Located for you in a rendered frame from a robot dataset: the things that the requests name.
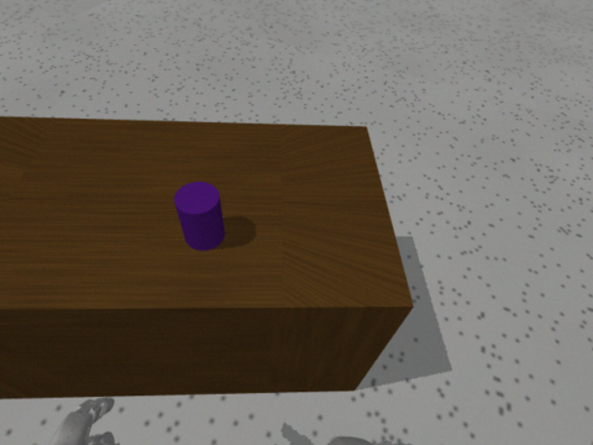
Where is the left robot hand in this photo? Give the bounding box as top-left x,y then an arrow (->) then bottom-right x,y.
49,398 -> 120,445

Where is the can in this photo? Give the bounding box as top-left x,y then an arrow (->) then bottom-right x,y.
174,182 -> 225,251

